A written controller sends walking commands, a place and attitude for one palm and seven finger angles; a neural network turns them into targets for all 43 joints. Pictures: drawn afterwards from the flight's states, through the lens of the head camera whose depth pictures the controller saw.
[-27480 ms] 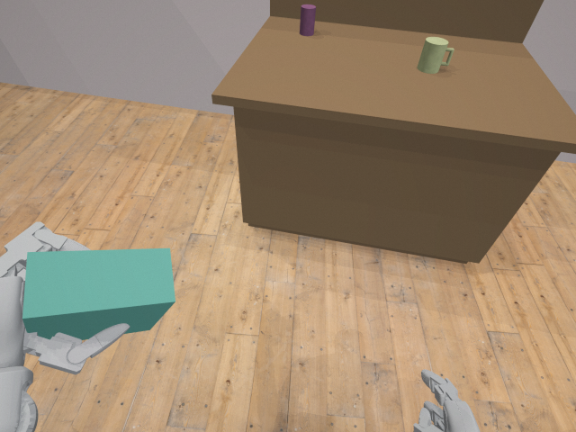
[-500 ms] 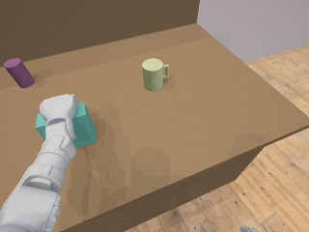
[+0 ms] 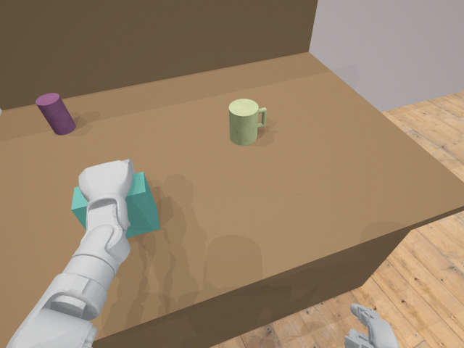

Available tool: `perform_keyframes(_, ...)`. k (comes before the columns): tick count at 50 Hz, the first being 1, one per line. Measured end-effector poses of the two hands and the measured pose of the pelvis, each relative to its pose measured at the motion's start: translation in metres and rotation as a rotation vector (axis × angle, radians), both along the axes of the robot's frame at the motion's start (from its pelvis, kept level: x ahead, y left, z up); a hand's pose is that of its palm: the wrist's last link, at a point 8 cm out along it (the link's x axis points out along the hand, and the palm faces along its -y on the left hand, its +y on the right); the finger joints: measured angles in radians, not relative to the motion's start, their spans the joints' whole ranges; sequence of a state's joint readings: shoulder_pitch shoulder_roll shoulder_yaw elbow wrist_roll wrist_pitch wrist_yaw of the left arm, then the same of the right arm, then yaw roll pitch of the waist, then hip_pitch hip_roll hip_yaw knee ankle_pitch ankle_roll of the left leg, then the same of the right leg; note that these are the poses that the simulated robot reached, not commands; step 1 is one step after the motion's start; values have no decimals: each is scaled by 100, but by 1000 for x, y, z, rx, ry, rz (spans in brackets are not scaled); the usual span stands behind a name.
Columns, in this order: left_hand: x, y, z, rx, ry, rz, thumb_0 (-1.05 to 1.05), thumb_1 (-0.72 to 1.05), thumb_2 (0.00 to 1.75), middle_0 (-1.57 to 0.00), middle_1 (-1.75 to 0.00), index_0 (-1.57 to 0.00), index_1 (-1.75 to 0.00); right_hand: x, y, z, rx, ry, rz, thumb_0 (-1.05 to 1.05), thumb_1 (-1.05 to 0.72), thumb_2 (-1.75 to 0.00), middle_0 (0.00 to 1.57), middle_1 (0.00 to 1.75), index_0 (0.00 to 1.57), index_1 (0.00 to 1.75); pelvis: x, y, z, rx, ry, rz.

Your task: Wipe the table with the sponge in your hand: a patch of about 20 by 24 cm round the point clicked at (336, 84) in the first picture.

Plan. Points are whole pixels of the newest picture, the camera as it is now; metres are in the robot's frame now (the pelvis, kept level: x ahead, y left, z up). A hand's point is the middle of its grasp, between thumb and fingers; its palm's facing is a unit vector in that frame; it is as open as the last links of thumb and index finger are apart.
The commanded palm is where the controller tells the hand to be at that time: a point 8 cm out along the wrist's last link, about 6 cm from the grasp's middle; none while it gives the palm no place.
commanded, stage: wipe back along the middle lane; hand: left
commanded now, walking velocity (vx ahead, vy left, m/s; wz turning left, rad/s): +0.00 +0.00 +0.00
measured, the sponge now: (122, 215) +0.36 +0.26 -0.01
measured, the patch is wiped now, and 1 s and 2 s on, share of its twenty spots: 0.65 0.75 0.90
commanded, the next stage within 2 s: slide across to the third lane in 0.98 s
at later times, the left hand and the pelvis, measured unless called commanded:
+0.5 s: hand (118, 221) +0.32 +0.24 +0.04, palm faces +0.01 -0.04 -1.00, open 10.1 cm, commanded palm +0.27 +0.22 +0.08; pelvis +0.00 +0.00 +0.00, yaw +0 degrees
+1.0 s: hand (126, 244) +0.27 +0.21 +0.04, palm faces +0.01 -0.05 -1.00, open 10.1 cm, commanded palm +0.23 +0.19 +0.08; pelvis -0.01 -0.02 +0.00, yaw +0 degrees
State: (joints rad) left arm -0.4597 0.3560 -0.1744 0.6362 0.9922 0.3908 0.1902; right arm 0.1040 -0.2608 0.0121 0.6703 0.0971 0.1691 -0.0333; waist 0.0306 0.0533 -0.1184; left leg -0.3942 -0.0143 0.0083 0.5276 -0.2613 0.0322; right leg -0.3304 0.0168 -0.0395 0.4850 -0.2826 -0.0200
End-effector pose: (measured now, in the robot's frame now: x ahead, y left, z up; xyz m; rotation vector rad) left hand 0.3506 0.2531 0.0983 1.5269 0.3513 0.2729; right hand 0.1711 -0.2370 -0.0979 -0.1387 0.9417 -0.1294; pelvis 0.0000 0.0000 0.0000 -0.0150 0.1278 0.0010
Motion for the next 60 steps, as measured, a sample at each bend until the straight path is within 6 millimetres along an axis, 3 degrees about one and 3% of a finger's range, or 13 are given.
perform_keyframes(16,-28,-10,0,0,-39,-4,-1,-48,104,-68,-140,-69,-142,13,12,0,32,-23,38,1,-91,-90,20,30,20,30,4,4,0,3,-24,-3)
perform_keyframes(36,-79,-32,0,-16,-61,-6,0,-48,104,-67,-141,-70,-140,48,21,21,71,-163,111,1,-91,-90,20,30,20,30,-4,-5,-1,11,-72,-4)
perform_keyframes(60,-103,-54,-1,-29,-51,-11,0,-49,104,-67,-141,-70,-140,31,-3,15,71,-165,90,1,-91,-90,20,30,20,30,-13,-23,-2,21,-99,-11)
